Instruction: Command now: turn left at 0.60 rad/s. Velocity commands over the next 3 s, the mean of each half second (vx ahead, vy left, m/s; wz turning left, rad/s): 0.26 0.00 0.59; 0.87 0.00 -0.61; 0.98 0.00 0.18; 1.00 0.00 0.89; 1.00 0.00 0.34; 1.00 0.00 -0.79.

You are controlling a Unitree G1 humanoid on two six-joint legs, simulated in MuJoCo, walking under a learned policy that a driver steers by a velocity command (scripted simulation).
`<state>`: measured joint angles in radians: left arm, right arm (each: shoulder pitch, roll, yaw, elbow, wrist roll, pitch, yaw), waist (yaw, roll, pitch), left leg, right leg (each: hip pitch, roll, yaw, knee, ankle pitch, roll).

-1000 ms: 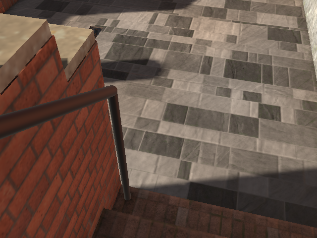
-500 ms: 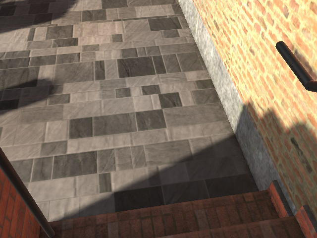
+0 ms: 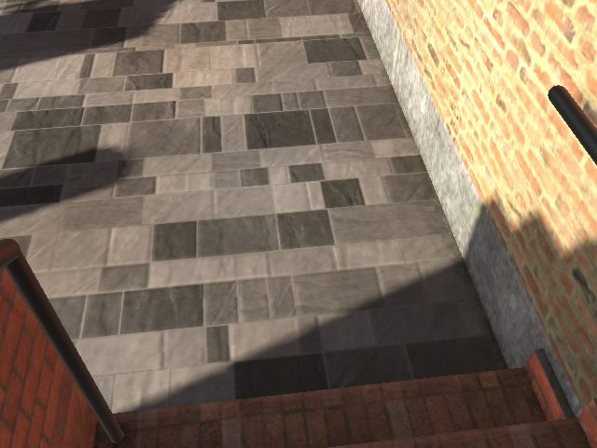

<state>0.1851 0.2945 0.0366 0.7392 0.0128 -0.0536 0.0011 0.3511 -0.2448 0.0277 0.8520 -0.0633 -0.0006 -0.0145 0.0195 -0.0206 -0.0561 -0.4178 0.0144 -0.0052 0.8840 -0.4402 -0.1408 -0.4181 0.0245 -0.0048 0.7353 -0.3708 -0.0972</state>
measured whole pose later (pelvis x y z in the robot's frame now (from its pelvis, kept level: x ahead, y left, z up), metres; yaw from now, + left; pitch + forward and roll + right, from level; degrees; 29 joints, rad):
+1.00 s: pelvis +0.24 +0.02 -0.19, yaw -5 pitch +0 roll +1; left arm 0.20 0.25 0.06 0.86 -0.01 0.01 -0.02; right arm 0.40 -0.25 -0.05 0.96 -0.07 -0.06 -0.03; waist -0.06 0.04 0.04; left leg -0.54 0.08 -0.03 1.88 -0.60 0.05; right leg -0.35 0.11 0.01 0.73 -0.38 -0.12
